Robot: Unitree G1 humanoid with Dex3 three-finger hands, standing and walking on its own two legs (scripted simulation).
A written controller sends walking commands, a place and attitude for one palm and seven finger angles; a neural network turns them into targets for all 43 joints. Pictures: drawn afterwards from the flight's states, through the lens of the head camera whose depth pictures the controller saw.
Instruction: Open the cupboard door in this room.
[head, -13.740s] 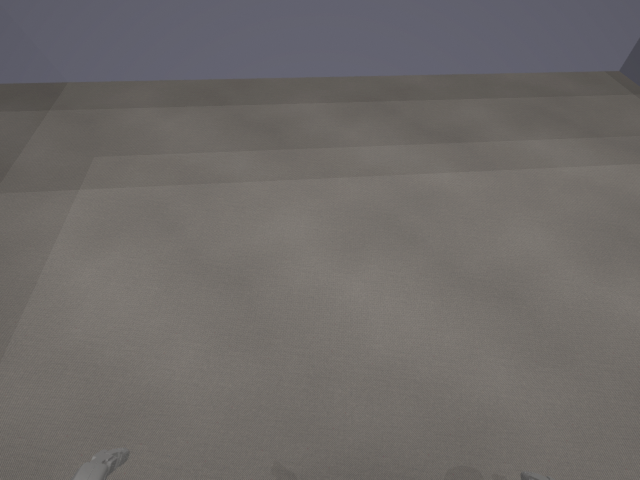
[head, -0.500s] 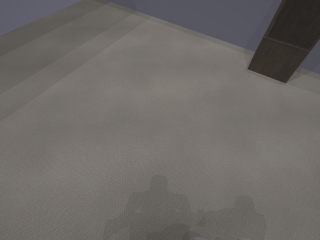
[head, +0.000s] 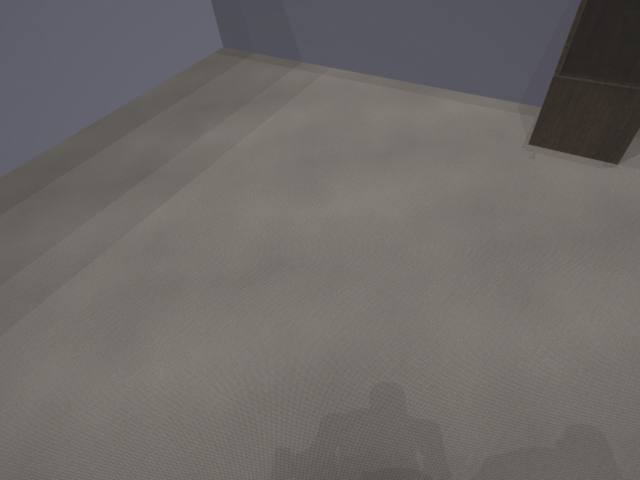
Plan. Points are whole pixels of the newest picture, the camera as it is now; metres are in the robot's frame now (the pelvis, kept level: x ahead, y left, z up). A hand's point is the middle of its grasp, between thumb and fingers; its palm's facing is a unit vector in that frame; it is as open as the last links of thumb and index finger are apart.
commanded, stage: turn or walk to find it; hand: left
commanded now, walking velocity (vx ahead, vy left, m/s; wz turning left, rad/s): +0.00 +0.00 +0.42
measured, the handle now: out of the picture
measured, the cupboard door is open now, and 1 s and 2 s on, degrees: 0 0 0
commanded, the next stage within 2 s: none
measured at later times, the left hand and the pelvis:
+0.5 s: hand out of the picture -0.08 +0.22 -0.19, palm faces +0.28 -0.93 -0.22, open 7.3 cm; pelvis -0.05 +0.03 -0.01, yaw +11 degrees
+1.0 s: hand out of the picture -0.03 +0.20 -0.14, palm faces +0.38 -0.88 -0.30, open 7.3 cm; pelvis -0.04 -0.02 +0.00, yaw +23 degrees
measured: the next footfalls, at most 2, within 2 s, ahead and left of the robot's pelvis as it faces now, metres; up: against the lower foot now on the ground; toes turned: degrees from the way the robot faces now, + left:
left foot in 0.46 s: -0.05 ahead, +0.14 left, +0.00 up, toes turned +15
right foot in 0.88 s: +0.01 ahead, -0.10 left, +0.00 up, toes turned +15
